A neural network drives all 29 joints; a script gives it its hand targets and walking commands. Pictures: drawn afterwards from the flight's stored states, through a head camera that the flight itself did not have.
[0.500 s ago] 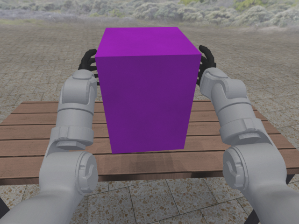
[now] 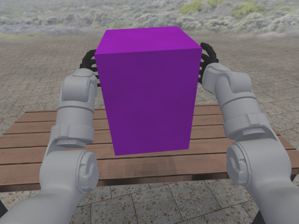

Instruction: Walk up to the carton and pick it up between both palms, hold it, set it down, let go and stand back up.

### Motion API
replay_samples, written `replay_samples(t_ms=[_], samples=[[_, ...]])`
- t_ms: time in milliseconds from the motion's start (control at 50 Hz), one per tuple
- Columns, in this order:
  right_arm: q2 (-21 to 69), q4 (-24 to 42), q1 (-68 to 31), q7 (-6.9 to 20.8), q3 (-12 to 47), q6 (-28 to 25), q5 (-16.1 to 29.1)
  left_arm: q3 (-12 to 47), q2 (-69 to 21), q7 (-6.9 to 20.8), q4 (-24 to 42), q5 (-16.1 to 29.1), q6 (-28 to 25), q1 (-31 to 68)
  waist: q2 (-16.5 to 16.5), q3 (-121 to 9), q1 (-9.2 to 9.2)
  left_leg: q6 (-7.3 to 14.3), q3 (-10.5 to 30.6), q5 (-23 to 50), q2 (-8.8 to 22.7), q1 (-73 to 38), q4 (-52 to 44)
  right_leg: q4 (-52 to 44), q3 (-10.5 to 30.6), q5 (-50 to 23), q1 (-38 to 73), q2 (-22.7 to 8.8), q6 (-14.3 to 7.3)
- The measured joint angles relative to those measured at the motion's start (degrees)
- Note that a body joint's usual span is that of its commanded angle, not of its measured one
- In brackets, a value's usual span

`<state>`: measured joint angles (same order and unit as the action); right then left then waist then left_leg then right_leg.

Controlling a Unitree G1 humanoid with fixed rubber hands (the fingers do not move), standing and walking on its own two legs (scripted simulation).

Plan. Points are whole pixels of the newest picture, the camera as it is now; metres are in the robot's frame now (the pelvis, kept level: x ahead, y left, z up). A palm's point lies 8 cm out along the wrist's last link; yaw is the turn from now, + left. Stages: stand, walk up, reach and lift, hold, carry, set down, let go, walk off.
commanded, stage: hold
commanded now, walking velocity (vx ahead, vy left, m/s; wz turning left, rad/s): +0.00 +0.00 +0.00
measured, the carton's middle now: (147, 89) +0.42 +0.03 +0.26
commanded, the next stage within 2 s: none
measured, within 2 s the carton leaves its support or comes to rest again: neither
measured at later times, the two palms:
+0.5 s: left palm (88, 77) +0.37 +0.18 +0.31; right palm (206, 66) +0.39 -0.12 +0.34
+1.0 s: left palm (83, 77) +0.35 +0.18 +0.32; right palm (206, 64) +0.37 -0.11 +0.35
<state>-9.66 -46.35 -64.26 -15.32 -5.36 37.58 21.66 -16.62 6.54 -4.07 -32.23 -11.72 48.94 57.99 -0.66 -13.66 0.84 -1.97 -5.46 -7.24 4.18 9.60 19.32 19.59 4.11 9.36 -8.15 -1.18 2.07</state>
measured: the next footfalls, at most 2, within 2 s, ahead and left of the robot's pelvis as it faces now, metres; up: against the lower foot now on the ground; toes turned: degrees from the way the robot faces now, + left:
none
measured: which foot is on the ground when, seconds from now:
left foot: down 0.00-1.00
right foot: down 0.00-1.00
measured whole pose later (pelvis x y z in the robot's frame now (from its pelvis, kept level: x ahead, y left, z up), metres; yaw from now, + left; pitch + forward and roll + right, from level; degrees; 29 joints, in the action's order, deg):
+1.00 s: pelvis +0.00 +0.00 +0.00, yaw +0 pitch -3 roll +0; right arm -10.9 -49.7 -68.2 -14.8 -2.6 38.0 22.0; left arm -17.2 6.6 -2.8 -30.6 -13.4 50.7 58.5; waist 1.4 -13.2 0.0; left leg -1.9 -5.2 -7.3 4.1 8.9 19.3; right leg 19.5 4.1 9.4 -7.3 -1.1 2.1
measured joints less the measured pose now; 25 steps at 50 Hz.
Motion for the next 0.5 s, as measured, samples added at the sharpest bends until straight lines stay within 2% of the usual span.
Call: replay_samples(t_ms=[300, 440, 500], samples=[[-0.39, -2.17, -2.61, 0.10, 0.00, -0.10, -0.05, 0.00, 0.44, 0.35, 0.00, -0.06, 0.28, 0.79, 2.51, 0.45, 0.00, 0.00, 0.03, -0.61, -0.01, -0.01, 0.00, 0.00, 0.00, 0.58, 0.01, 0.00, 0.00], [-0.46, -2.09, -2.61, -0.01, 0.44, 0.14, 0.76, 0.00, 0.43, 0.36, 1.21, -0.07, 1.25, 0.29, 1.72, 0.36, -0.45, -0.12, 0.03, -0.94, -0.01, -0.11, 0.00, -0.07, 0.00, 0.87, 0.14, 0.00, 0.00], [-0.88, -0.91, -2.62, -0.56, 1.82, 0.85, 2.08, 0.01, 0.18, 0.51, 3.65, -0.07, 2.15, -0.97, 0.74, 0.36, -0.68, -0.17, 0.04, -0.94, -0.01, -0.27, 0.00, -0.11, 0.00, 0.85, 0.32, 0.00, 0.00]])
